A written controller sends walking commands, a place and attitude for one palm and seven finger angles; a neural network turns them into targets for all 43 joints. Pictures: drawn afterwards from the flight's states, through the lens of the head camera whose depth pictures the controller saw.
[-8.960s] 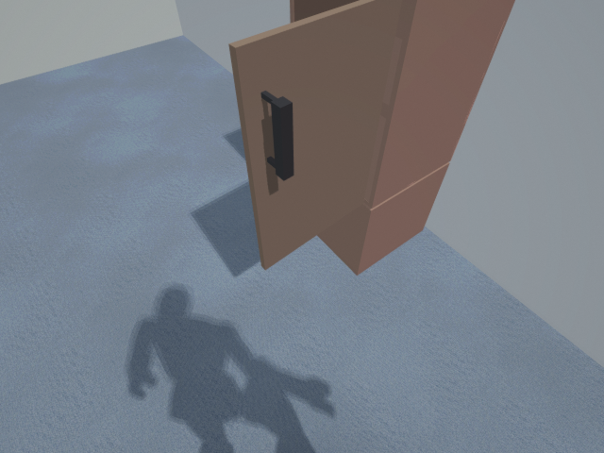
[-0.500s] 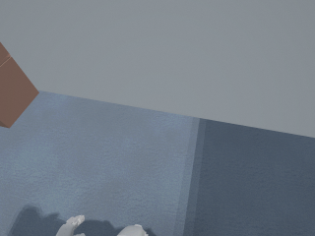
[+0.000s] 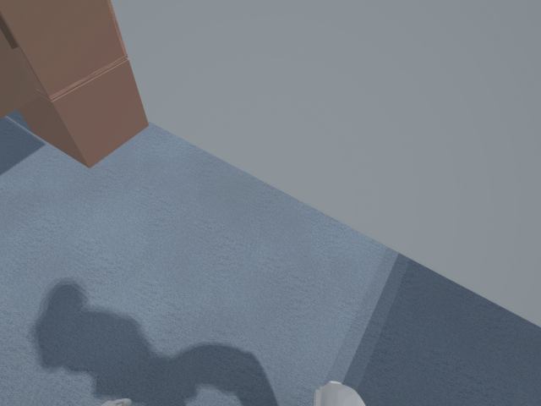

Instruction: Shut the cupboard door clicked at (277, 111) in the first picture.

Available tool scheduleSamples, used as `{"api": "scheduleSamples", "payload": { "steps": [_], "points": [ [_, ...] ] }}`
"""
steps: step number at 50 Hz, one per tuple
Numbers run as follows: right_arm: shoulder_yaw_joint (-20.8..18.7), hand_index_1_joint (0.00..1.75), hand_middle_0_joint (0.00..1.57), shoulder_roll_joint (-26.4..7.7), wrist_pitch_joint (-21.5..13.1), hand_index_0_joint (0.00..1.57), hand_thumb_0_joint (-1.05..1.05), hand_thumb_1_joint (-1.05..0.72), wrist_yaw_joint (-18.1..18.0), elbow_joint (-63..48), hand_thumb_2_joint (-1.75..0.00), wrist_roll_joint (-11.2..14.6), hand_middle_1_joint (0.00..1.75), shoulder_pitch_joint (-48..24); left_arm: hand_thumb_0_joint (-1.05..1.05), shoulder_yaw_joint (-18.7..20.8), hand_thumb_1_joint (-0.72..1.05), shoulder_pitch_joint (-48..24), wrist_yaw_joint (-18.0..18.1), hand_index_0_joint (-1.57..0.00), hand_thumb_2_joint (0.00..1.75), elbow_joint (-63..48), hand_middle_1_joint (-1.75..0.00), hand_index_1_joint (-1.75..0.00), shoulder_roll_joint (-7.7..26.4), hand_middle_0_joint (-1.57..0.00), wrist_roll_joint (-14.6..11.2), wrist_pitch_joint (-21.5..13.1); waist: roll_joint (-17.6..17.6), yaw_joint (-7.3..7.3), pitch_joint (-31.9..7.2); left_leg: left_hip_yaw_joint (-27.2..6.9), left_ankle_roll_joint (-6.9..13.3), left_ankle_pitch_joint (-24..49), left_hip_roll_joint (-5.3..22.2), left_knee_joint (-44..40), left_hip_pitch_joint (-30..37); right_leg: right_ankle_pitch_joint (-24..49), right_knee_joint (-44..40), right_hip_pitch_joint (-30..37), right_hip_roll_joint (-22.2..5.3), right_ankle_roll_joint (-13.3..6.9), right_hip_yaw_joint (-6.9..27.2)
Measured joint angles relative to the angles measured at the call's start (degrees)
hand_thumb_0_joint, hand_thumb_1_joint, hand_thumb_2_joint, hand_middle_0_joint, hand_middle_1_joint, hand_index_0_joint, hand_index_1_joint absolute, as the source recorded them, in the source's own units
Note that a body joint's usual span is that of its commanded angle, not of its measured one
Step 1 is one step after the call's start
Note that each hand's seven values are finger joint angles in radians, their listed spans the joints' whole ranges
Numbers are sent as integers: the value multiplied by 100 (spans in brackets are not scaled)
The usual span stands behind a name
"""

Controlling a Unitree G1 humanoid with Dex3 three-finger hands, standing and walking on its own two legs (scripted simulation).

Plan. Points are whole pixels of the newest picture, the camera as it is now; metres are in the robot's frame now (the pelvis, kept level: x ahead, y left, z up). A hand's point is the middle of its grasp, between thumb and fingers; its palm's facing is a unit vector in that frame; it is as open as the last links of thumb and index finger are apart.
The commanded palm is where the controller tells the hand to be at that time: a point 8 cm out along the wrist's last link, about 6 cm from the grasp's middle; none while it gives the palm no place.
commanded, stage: walk to a spot facing it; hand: left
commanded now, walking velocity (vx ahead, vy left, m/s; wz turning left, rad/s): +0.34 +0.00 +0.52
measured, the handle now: out of the picture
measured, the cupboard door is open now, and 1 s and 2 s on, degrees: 94 94 94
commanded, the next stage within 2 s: turn to face it in 1.52 s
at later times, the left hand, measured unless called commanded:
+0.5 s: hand out of the picture +0.13 +0.15 -0.16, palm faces +0.34 -0.91 -0.23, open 7.2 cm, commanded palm none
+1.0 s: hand (143, 259) +0.39 +0.28 -0.16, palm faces +0.42 -0.90 -0.14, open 7.4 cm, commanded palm none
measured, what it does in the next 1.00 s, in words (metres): walks ahead, turning left: right foot, then left foot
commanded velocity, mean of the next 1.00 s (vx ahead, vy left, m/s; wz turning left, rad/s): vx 0.36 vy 0.00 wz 0.30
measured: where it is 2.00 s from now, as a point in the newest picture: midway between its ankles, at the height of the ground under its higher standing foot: (212, 248)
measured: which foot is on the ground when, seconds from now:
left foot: down 0.00-0.20, up 0.22-0.64, down 0.66-1.00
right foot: up 0.00-0.18, down 0.20-0.66, up 0.68-1.00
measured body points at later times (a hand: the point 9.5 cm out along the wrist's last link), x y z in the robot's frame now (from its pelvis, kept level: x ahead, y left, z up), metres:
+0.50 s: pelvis +0.18 -0.04 +0.01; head +0.22 -0.03 +0.45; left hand +0.12 +0.20 -0.14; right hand +0.36 -0.26 -0.13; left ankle +0.21 +0.11 -0.68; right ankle +0.15 -0.16 -0.74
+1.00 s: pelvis +0.37 +0.08 +0.00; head +0.38 +0.10 +0.45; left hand +0.37 +0.33 -0.15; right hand +0.47 -0.15 -0.14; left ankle +0.29 +0.13 -0.74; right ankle +0.53 -0.03 -0.68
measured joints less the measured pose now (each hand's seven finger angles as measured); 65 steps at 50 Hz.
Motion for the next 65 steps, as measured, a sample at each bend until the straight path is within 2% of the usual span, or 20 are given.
{"api": "scheduleSamples", "payload": {
  "steps": [5, 9, 10, 13, 15, 18, 26, 31, 33, 34, 37, 39, 42, 46, 51, 55, 57, 59, 62, 65],
  "points": [
    [-17, 30, 20, 34, 42, 20, 0, -90, 34, 266, -90, -16, 30, 308, 1, -57, 91, -280, -45, -19, 90, -169, -30, -30, -65, -20, -19, -50, 146, -112, -53, -266, -110, -93, 24, -291, 381, 249, -1442, 129, 48, 48, 10],
    [-67, 30, 20, 3, 83, 20, 0, -90, 40, 390, -90, -14, 30, 473, 1, -90, 90, -411, -68, -19, 90, -274, -30, -30, -95, -20, -20, -160, 232, -225, -82, -434, -279, -554, 76, 80, 487, 481, -2605, 696, 255, 15, -161],
    [-82, 30, 20, -9, 88, 20, 0, -90, 43, 406, -90, 8, 30, 532, 1, -99, 90, -421, -67, -19, 90, -319, -30, -30, -93, -20, -7, -248, 221, -242, -105, -463, -259, -783, 52, 487, 352, 542, -2882, 887, 261, -88, -176],
    [-160, 30, 20, -161, 195, 20, 1, -90, 42, 516, -90, 37, 30, 374, 1, -143, 90, -475, 25, -20, 90, -348, -30, -30, -315, -20, -1, -408, 451, -274, 63, -323, -148, -1329, 144, 2773, -537, 368, -2533, 1069, 250, -451, -546],
    [-200, 30, 20, -237, 238, 20, 1, -90, 75, 528, -90, 10, 30, 224, 1, -168, 90, -340, 90, -20, 90, -337, -30, -30, -446, -20, 1, -444, 472, -248, 79, -63, -169, -969, 248, 3746, -1131, 283, -2739, 1375, 191, -499, -763],
    [-242, 30, 20, -295, 296, 20, 1, -90, 133, 424, -90, -20, 30, -54, 0, -185, 90, -22, 144, -20, 90, -171, -30, -30, -566, -20, -4, -487, 389, -207, 26, 223, -281, -348, 451, 4108, -1805, 336, -3267, 1844, 129, -476, -1035],
    [-243, 30, 19, -302, 268, 19, 1, -91, 266, 20, -90, -35, 29, -887, 0, -117, 93, 832, 206, -20, 90, 456, -30, -30, -374, -20, 11, -576, 200, 107, 9, 467, -331, 416, 635, 2350, -2255, 205, -4140, 2827, 66, -319, -1607],
    [-123, 30, 19, -213, 170, 19, 0, -91, 296, -146, -90, -41, 29, -1343, 0, -160, 92, 1356, 177, -20, 90, 798, -30, -30, -336, -20, 25, -502, 115, 375, 73, 742, -101, 185, 453, 1264, -1787, -308, -3927, 3258, -120, -24, -1799],
    [-52, 30, 19, -189, 47, 19, 0, -91, 285, -253, -90, -68, 29, -1409, 0, -182, 91, 1588, 144, -20, 90, 923, -30, -30, -369, -20, -2, -451, 109, 398, 40, 876, 80, 261, 306, 781, -1369, -700, -3177, 3149, -335, 50, -1771],
    [-41, 30, 19, -182, -43, 19, 0, -91, 254, -308, -90, -83, 30, -1415, 1, -195, 91, 1629, 112, -20, 90, 974, -30, -30, -399, -20, -24, -388, 158, 351, 35, 863, 194, 575, 291, 890, -1390, -864, -2295, 2847, -415, 0, -1584],
    [29, 30, 19, -12, -180, 20, 0, -91, 102, -290, -90, -29, 30, -1251, 1, -200, 91, 1373, 106, -19, 90, 989, -30, -30, -362, -20, -41, -206, 66, 335, 149, 837, 329, 142, 148, 1216, -1193, -861, 359, 1654, -271, -175, -541],
    [77, 30, 20, 102, -192, 20, 0, -91, 30, -163, -90, -14, 30, -995, 1, -173, 91, 1091, 123, -19, 90, 897, -30, -30, -343, -20, -22, -190, 25, 326, 126, 775, 286, 75, 76, 931, -892, -538, 1033, 974, -198, -192, -322],
    [28, 30, 20, 215, -228, 20, -1, -92, -74, 86, -90, 57, 30, -577, 1, -153, 91, 644, 96, -19, 90, 650, -30, -30, -390, -20, 13, -205, 23, 272, 101, 677, 279, 200, -21, 330, -381, -29, 794, 285, -207, -179, -189],
    [-79, 30, 20, 23, -247, 20, -3, -95, -125, 336, -90, 48, 30, -92, 1, -147, 91, 177, 49, -19, 90, 383, -30, -30, -479, -20, 25, -207, 47, 97, -33, 593, 301, 268, -116, -337, 218, 585, -77, -197, -222, -169, -93],
    [-48, 30, 20, -10, -210, 20, -2, -94, -110, 659, -90, 2, 30, 523, 1, -152, 91, -325, 6, -19, 90, 198, -30, -30, -418, -20, 16, -171, 7, -118, -152, 510, 199, 142, -147, -832, 825, 1101, -1270, -200, -140, -209, -141],
    [-6, 30, 20, 57, -191, 20, -1, -92, -102, 853, -90, -46, 30, 912, 1, -169, 91, -610, -10, -19, 90, 112, -30, -30, -339, -20, 6, -175, 32, -318, -145, 500, 44, -198, -76, -853, 1176, 1001, -2113, 158, 56, -338, -272],
    [16, 30, 20, 92, -168, 20, 0, -91, -96, 954, -90, -60, 30, 1087, 1, -175, 91, -696, -22, -19, 90, 67, -30, -30, -313, -20, 4, -212, 81, -393, -128, 493, -59, -496, 6, -649, 1280, 906, -2532, 493, 196, -426, -367],
    [31, 30, 20, 151, -131, 20, 0, -91, -72, 1073, -90, -23, 30, 1244, 1, -175, 91, -750, -18, -19, 90, 11, -30, -30, -298, -20, 27, -364, 125, -415, -89, 438, -112, -977, 127, 244, 1056, 854, -2803, 868, 314, -594, -423],
    [22, 30, 20, 181, 4, 20, 0, -91, -41, 1194, -90, 48, 30, 1101, 0, -192, 91, -681, 43, -19, 90, 3, -30, -30, -414, -20, -20, -536, 297, -423, 84, 136, -34, -1168, 241, 3021, -65, 420, -2558, 1130, 406, -674, -644],
    [-25, 30, 20, 182, 86, 20, 1, -91, -22, 1116, -90, 29, 30, 819, 0, -220, 91, -354, 125, -20, 90, 129, -30, -30, -553, -20, -51, -543, 376, -400, 68, 120, -80, -578, 416, 4040, -1044, 403, -3019, 1618, 478, -614, -813]
  ]
}}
